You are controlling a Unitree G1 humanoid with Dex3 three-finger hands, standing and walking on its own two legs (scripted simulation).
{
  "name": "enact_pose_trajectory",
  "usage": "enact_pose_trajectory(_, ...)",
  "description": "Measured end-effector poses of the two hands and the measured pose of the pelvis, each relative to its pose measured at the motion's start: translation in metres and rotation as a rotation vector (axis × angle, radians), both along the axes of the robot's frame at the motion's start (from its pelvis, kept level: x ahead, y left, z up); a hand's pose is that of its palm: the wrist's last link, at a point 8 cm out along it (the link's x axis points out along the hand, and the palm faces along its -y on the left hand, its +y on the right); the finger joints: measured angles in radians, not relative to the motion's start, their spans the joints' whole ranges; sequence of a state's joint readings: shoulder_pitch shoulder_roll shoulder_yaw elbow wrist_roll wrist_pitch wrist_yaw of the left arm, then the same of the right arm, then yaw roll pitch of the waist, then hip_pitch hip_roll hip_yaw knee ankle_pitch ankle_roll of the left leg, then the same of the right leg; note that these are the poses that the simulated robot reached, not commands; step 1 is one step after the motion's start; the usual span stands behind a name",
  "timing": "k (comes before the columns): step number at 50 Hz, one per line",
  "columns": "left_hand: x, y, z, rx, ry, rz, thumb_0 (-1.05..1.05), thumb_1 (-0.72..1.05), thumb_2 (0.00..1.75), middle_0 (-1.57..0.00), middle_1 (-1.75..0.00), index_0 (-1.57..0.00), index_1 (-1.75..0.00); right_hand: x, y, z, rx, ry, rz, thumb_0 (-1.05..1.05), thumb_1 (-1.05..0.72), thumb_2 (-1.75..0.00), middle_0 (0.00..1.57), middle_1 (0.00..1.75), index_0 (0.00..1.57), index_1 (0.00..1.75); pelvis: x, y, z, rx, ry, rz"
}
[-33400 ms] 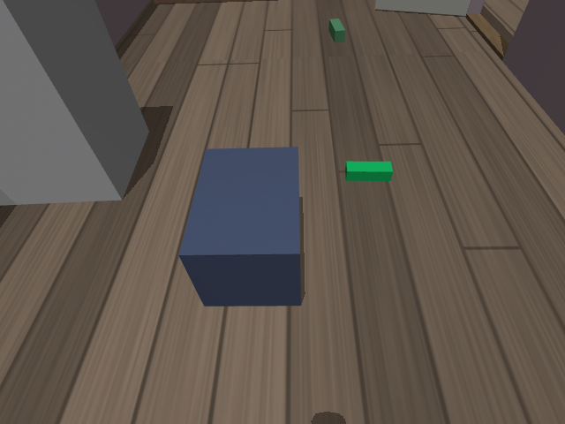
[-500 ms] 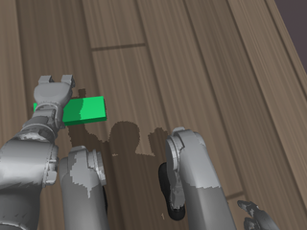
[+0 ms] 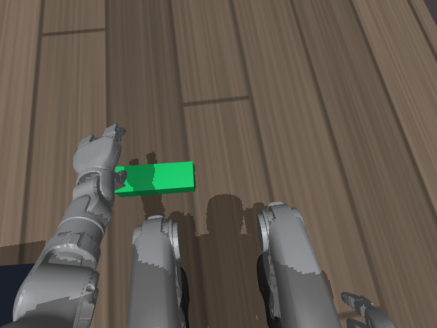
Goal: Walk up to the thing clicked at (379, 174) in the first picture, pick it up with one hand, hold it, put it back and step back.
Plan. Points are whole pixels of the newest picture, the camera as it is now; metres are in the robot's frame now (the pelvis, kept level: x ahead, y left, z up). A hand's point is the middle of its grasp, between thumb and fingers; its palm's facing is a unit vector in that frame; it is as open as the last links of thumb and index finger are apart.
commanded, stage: home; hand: left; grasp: from above
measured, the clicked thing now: (156, 179) +0.47 +0.19 -0.38
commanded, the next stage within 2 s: none
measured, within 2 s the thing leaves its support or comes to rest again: neither
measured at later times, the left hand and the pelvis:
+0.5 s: hand (67, 256) +0.26 +0.19 +0.08, palm faces -0.08 -0.90 -0.44, open 7.4 cm; pelvis +0.01 -0.01 +0.18, yaw +4 degrees
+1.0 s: hand out of the picture +0.23 +0.20 +0.26, palm faces +0.15 -0.96 -0.22, open 7.4 cm; pelvis +0.08 +0.01 +0.30, yaw +5 degrees
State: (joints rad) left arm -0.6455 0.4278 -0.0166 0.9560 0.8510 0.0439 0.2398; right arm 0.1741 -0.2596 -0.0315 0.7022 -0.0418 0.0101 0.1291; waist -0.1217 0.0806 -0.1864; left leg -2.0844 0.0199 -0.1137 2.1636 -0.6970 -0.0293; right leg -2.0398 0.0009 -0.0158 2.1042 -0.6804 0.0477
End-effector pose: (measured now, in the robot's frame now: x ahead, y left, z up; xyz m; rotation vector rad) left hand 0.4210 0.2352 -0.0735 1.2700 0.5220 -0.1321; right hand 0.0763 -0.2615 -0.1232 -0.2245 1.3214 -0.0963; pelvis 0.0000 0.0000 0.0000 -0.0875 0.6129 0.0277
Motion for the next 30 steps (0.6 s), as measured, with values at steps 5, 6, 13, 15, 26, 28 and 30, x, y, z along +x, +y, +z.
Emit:
enact_pose_trajectory(5,-0.046,0.005,0.041,-0.149,0.026,0.078,0.00,0.59,0.90,-0.22,-0.39,-0.22,-0.40,0.047,-0.011,0.048,-0.053,-0.134,0.038,0.00,-0.90,-0.90,0.20,0.29,0.21,0.30,-0.002,-0.001,0.039,0.007,-0.027,0.012)
enact_pose_trajectory(6,-0.056,0.005,0.049,-0.177,0.030,0.096,0.00,0.64,0.90,-0.22,-0.38,-0.22,-0.39,0.057,-0.012,0.058,-0.062,-0.162,0.048,0.00,-0.91,-0.90,0.20,0.29,0.21,0.30,-0.002,-0.001,0.046,0.008,-0.034,0.015)
enact_pose_trajectory(13,-0.116,0.011,0.100,-0.348,0.032,0.252,0.00,0.83,0.90,-0.21,-0.32,-0.22,-0.32,0.117,-0.003,0.125,-0.087,-0.361,0.108,0.00,-0.91,-0.90,0.20,0.29,0.20,0.30,-0.002,-0.004,0.094,0.019,-0.088,0.035)
enact_pose_trajectory(15,-0.130,0.012,0.115,-0.395,0.032,0.302,0.00,0.85,0.89,-0.21,-0.31,-0.22,-0.32,0.130,0.004,0.142,-0.079,-0.413,0.116,0.00,-0.91,-0.90,0.20,0.29,0.20,0.30,-0.001,-0.004,0.107,0.021,-0.106,0.041)
enact_pose_trajectory(26,-0.179,0.001,0.201,-0.682,0.068,0.556,0.01,0.89,0.89,-0.21,-0.30,-0.21,-0.30,0.153,0.043,0.230,-0.011,-0.564,0.101,0.00,-0.91,-0.90,0.20,0.29,0.21,0.30,0.016,-0.005,0.185,0.038,-0.211,0.054)
enact_pose_trajectory(28,-0.185,0.000,0.218,-0.720,0.073,0.595,0.01,0.89,0.89,-0.21,-0.30,-0.21,-0.30,0.151,0.045,0.245,-0.011,-0.567,0.091,0.00,-0.90,-0.90,0.20,0.29,0.21,0.30,0.021,-0.004,0.200,0.040,-0.229,0.056)
enact_pose_trajectory(30,-0.189,0.000,0.234,-0.753,0.078,0.633,0.01,0.89,0.89,-0.21,-0.30,-0.21,-0.30,0.147,0.047,0.259,-0.017,-0.564,0.079,0.01,-0.90,-0.90,0.21,0.29,0.21,0.30,0.027,-0.004,0.214,0.042,-0.247,0.058)
